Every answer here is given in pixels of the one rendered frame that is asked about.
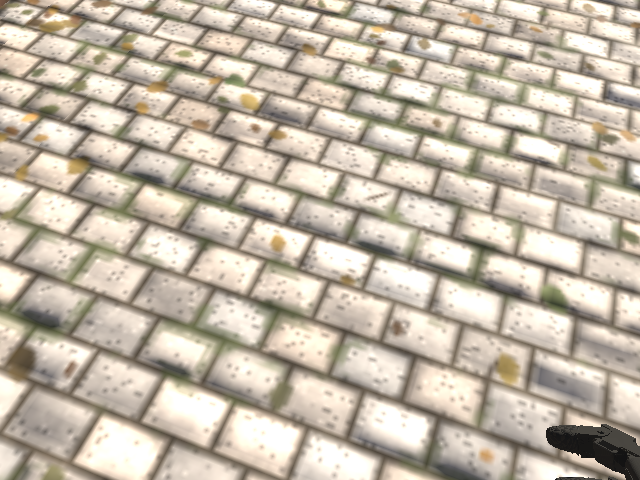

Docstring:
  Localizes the robot right hand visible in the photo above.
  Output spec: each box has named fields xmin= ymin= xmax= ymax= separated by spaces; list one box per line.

xmin=546 ymin=424 xmax=640 ymax=480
